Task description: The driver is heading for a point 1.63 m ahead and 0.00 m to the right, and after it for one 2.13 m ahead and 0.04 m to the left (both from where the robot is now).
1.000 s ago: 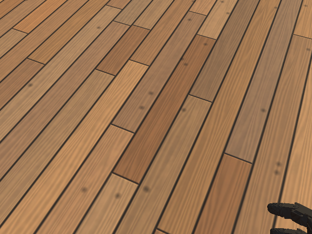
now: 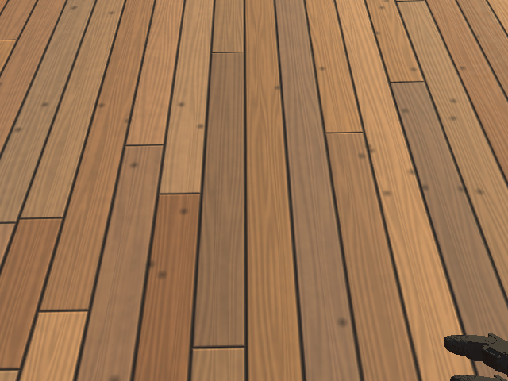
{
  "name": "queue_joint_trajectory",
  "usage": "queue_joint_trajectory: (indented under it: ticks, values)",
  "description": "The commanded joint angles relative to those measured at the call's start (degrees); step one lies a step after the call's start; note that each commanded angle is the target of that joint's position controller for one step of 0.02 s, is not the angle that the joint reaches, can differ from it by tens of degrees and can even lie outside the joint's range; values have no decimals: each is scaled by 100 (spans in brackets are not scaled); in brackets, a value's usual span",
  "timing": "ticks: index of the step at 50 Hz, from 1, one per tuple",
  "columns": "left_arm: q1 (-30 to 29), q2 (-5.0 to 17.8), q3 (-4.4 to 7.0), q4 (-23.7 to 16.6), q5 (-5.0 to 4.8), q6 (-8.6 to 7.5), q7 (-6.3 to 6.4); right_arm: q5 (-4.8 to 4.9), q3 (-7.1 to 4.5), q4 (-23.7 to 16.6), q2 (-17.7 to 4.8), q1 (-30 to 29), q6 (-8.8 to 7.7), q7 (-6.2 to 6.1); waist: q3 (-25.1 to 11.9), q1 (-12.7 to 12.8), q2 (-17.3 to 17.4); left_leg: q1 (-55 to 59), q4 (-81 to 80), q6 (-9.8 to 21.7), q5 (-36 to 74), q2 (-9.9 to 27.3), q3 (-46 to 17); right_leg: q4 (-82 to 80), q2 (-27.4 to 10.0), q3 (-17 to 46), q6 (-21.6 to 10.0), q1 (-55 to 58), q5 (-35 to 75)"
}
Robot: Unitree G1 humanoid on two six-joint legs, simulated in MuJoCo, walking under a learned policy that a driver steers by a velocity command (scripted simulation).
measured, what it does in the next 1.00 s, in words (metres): walks ahead, turning right: right foot, then left foot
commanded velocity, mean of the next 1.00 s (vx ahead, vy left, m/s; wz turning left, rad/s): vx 0.06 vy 0.00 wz -0.31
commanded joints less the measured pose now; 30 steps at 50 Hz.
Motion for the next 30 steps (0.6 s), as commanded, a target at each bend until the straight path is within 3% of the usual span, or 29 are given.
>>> queue_joint_trajectory:
  ticks: [1, 2, 3, 4, 5, 7, 9, 12, 18, 20, 21, 22, 23, 24, 25, 26, 27, 28, 30]
  values:
    - [838, -112, -74, -517, 118, -93, -4, -211, -396, -209, -1294, 1331, 14, -88, -2283, -329, 1388, 4400, 352, 1547, 3712, 2615, -2547, 3307, 190, -69, 341, -2297, -1890]
    - [1143, 559, 1, -454, -21, -81, -38, 8, -432, -137, -1215, 1385, 138, -53, -2618, -363, 1542, 4436, 57, 1829, 1921, 2877, -3512, 4190, -283, -152, 453, -2876, -1471]
    - [450, 895, 117, -460, -84, 10, -8, 19, -334, -297, -796, 1124, 222, -103, -1887, -607, 863, 3881, -187, 1575, 893, 2413, -2723, 4491, -505, -316, 601, -3193, -920]
    - [-75, 959, 154, -573, -64, 120, 35, -2, -250, -313, -585, 826, 315, -142, -1350, -645, 457, 3195, -311, 1354, 502, 2086, -1973, 4387, -650, -554, 670, -3250, -506]
    - [-288, 935, 182, -635, -32, 230, 67, -12, -195, -324, -490, 589, 375, -156, -929, -580, 377, 2519, -441, 1299, 496, 1822, -1456, 4272, -796, -621, 720, -3111, -330]
    - [-195, 603, 130, -696, -39, 358, 70, -69, -234, -224, -603, 353, 408, -177, -499, -356, 657, 1485, -823, 1239, 413, 1460, -679, 3677, -914, -872, 711, -2504, -99]
    - [-211, 382, 80, -746, -2, 364, 82, -72, -284, -127, -676, 333, 392, -188, -558, -345, 733, 1488, -932, 1380, 919, 1502, -326, 3140, -934, -1029, 719, -2346, 34]
    - [-469, 346, 46, -855, 45, 355, 22, 5, -356, -41, -814, 264, 449, -222, -865, -405, 580, 1746, -950, 1507, 1097, 1751, -67, 2358, -1100, -1057, 671, -2094, 539]
    - [-896, 405, 67, -1058, 59, 409, -138, 149, -418, 160, -1017, 280, 589, -143, -667, -512, 627, 1707, -883, 1356, 75, 1818, 264, 909, -959, -1357, 372, -1329, 738]
    - [-678, 358, 80, -980, 80, 378, -176, 261, -401, 246, -1018, 217, 629, -123, -664, -323, 561, 1681, -478, 1107, -183, 1695, 389, -205, -767, -1537, 158, -734, 1285]
    - [-550, 463, 122, -918, 109, 357, -162, 278, -347, 354, -852, 395, 638, -111, -657, -298, 425, 1420, -140, 822, -501, 1500, 547, -766, -692, -1459, 7, -192, 1719]
    - [-475, 804, 199, -957, 125, 341, -99, 138, -237, 425, -513, 656, 625, -74, -757, -412, -427, 850, 734, 294, -1359, 1070, 1030, -1216, -1392, -513, -239, 505, 3038]
    - [-757, 1216, 210, -1194, 222, 335, -20, -109, -110, 235, -246, 696, 601, -34, -698, -620, -1870, -379, 1963, -286, -3496, 302, 1310, -1310, -2716, 1116, -1137, 810, 4225]
    - [-546, 952, 154, -1118, 333, 240, -46, -9, -250, 211, -667, 265, 628, -99, -849, -138, -1394, -399, 2975, -373, -3940, 295, 559, -1375, -2931, 1179, -1719, 280, 4149]
    - [-684, 831, 95, -1024, 329, 144, -70, 122, -308, 244, -791, 282, 668, -114, -712, -257, -1172, -444, 3378, -354, -3674, 341, 378, -1364, -2619, 721, -1583, 155, 4015]
    - [-941, 758, 79, -975, 259, 84, -82, 143, -325, 354, -753, 418, 700, -138, -646, -385, -1036, -480, 3406, -332, -3356, 380, 300, -1333, -2304, 356, -1287, 135, 3784]
    - [-1158, 666, 44, -970, 202, 59, -75, 100, -345, 449, -771, 482, 729, -174, -614, -444, -974, -457, 3357, -356, -3072, 412, 252, -1307, -2169, 161, -1105, 112, 3806]
    - [-1310, 587, 0, -951, 186, 49, -57, 73, -351, 501, -756, 554, 753, -183, -620, -527, -936, -203, 3402, -405, -2821, 382, 267, -1255, -2078, -32, -1071, -76, 4249]
    - [-1446, 425, -55, -905, 207, 55, -44, 112, -290, 571, -556, 713, 757, -168, -745, -637, -879, 214, 2912, -449, -2518, 346, 319, -1183, -1888, -325, -1015, -136, 4439]
Velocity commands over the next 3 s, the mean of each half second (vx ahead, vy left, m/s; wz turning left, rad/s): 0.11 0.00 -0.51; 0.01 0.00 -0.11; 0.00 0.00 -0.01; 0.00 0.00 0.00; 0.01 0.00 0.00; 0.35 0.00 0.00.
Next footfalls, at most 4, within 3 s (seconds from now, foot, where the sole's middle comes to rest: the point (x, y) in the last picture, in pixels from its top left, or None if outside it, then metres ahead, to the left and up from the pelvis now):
0.44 right None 0.12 -0.13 -0.76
0.76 left None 0.17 0.11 -0.76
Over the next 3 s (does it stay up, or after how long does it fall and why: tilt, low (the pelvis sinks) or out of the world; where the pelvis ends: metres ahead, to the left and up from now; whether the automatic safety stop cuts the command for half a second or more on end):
stays up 0.27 -0.06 0.02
